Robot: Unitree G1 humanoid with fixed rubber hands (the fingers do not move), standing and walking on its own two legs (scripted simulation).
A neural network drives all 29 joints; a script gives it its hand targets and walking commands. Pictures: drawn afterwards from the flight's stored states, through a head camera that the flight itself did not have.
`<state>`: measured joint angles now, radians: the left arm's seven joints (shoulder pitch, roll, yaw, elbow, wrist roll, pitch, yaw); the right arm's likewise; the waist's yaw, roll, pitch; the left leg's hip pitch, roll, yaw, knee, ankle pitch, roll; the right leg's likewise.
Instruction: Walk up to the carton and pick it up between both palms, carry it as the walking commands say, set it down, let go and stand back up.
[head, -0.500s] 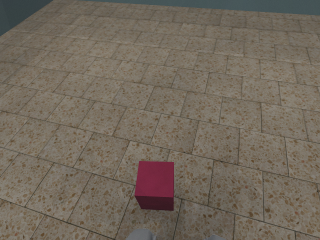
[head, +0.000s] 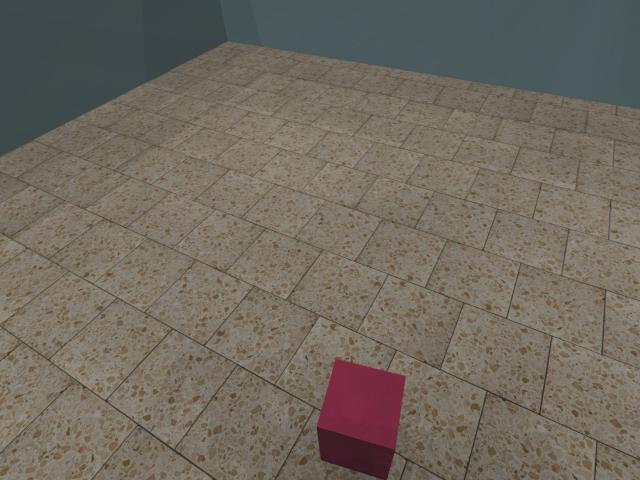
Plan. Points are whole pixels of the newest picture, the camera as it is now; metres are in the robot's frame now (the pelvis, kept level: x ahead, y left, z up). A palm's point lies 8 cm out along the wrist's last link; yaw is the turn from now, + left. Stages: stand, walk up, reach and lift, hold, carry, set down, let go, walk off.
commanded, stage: walk up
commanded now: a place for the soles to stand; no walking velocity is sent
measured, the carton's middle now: (361, 420) +0.44 -0.03 -0.61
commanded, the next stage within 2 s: none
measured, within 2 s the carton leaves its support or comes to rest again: neither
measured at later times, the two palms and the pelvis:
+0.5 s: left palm (79, 471) +0.16 +0.35 -0.08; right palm out of the picture +0.12 -0.28 -0.10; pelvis +0.04 +0.03 +0.01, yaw -7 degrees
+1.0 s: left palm (116, 445) +0.20 +0.32 -0.09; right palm out of the picture +0.09 -0.32 -0.09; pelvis +0.04 +0.02 +0.01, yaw -11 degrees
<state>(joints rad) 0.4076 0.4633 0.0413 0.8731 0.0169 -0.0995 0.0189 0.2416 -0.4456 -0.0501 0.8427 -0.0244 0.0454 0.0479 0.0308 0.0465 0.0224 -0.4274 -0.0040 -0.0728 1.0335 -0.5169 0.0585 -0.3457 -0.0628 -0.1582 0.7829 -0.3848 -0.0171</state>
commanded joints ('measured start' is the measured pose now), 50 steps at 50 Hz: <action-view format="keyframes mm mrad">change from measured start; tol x16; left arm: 1 -106 346 96 -86 9 -8 24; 11 53 192 44 45 -13 20 12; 17 -188 197 23 4 -15 26 12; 50 -271 225 31 75 2 51 15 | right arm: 1 -66 -233 -80 -72 3 -62 -4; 50 -277 -192 -50 90 30 -25 -38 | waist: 1 -49 -145 205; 6 -85 221 -16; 13 3 -75 -35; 50 -49 -65 -77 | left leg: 1 -123 82 16 -116 -3 -16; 4 278 13 75 -454 255 -14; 6 267 265 -388 -692 107 113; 8 125 334 -375 -689 -72 205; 14 5 100 21 -307 171 -5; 18 122 231 -155 -568 91 47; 26 182 185 -7 -451 440 14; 50 228 147 104 -444 130 0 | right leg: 1 -115 -337 506 -455 -163 -224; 5 -168 -85 89 22 302 -45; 8 -144 13 177 169 -195 -3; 11 53 28 107 -116 6 -26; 14 20 -107 389 -264 169 -88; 19 -55 33 151 -56 178 -31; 25 37 -44 295 -127 480 -62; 50 -38 -40 417 -244 288 -91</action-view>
